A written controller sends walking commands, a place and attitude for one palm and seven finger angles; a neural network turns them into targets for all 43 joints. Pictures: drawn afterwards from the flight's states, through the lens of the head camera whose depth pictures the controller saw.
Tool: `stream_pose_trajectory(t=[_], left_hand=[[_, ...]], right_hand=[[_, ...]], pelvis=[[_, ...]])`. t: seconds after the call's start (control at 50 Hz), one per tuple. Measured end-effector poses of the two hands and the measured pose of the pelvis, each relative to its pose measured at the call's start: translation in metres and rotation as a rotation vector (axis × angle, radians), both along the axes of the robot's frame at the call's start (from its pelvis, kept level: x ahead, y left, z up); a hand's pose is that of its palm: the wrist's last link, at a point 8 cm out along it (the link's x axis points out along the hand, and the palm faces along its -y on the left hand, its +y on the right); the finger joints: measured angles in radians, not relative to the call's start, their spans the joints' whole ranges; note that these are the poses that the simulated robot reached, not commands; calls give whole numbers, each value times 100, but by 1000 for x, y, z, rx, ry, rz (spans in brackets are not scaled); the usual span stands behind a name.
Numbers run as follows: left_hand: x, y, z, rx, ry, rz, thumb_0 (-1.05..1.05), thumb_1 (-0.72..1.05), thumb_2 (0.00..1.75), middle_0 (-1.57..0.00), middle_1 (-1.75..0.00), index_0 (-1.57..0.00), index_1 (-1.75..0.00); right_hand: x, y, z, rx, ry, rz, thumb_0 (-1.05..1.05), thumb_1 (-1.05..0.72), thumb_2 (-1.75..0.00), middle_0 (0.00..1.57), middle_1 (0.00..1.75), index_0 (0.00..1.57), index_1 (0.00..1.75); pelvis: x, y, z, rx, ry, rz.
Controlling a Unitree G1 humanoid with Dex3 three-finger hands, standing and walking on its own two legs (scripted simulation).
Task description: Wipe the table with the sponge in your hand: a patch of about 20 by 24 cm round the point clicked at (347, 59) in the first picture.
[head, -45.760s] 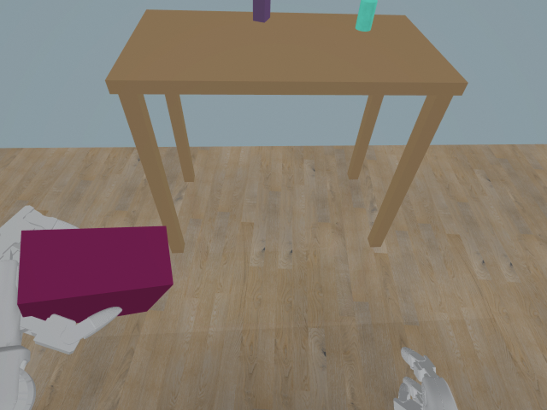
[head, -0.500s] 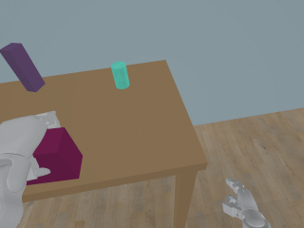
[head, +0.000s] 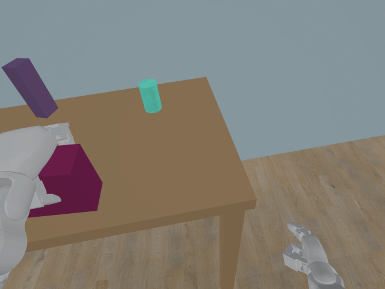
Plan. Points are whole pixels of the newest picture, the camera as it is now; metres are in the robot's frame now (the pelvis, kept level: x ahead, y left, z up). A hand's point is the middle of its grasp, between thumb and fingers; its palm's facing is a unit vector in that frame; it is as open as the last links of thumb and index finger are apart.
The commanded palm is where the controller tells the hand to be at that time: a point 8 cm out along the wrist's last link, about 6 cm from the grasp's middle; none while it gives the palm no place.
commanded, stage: lift the sponge slowly off the table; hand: left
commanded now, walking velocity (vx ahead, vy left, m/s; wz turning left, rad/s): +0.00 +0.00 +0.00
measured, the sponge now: (57, 188) +0.22 +0.31 +0.13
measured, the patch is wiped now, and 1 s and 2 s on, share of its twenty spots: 1.00 1.00 1.00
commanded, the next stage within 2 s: bring the sponge back beside the body in 0.92 s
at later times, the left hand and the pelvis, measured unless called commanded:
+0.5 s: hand (41, 147) +0.23 +0.29 +0.23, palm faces +0.19 +0.01 -0.98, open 10.5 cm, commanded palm +0.18 +0.30 +0.30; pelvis -0.01 +0.00 +0.00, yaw +0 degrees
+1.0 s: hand (30, 131) +0.24 +0.30 +0.26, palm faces +0.24 +0.01 -0.97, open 10.5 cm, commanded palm +0.19 +0.30 +0.32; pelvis -0.02 +0.00 +0.00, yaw +0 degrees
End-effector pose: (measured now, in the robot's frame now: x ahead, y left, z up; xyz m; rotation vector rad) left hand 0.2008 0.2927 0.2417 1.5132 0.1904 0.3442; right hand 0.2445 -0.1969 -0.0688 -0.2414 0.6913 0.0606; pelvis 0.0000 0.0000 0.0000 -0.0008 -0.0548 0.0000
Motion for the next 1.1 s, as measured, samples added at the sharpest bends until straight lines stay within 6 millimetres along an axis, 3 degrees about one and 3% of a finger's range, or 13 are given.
stream_pose_trajectory(t=[0.2,0.4,0.58,0.7,0.8,0.9,1.0,1.1], left_hand=[[3,10,14,14,-28,39,-1,-56,103,-69,-129,-72,-132],[3,-11,26,21,-51,-46,-1,-56,103,-69,-129,-72,-132],[0,-5,49,30,-120,-7,-1,-56,103,-69,-129,-72,-132],[0,3,47,3,-97,27,-1,-56,103,-69,-129,-72,-132],[1,-3,44,-1,-82,-6,-1,-56,103,-69,-129,-72,-132],[5,-10,55,37,-111,-43,-1,-56,103,-69,-129,-72,-132],[8,-4,66,37,-137,-14,-1,-56,104,-69,-129,-72,-132],[9,0,57,3,-101,9,-1,-56,104,-69,-129,-72,-132]], right_hand=[[-6,4,-3,11,5,10,1,-90,-90,20,30,20,30],[-3,12,0,33,-24,20,1,-90,-90,20,30,20,30],[-1,19,3,59,-28,32,1,-90,-90,20,30,20,30],[-2,18,4,47,-29,36,1,-90,-90,20,30,20,30],[-3,17,5,30,-36,38,1,-90,-90,20,30,20,30],[-4,19,5,33,-37,37,1,-90,-90,20,30,20,30],[-5,21,4,54,-30,35,1,-90,-90,20,30,20,30],[-7,20,2,63,-23,33,1,-90,-90,20,30,20,30]], pelvis=[[-6,-2,0,0,-4,6],[-9,2,0,2,-3,4],[-11,3,1,4,1,-4],[-14,2,0,3,2,1],[-16,3,0,3,-3,6],[-17,3,0,4,-4,2],[-17,3,1,4,3,-4],[-16,4,1,5,13,-5]])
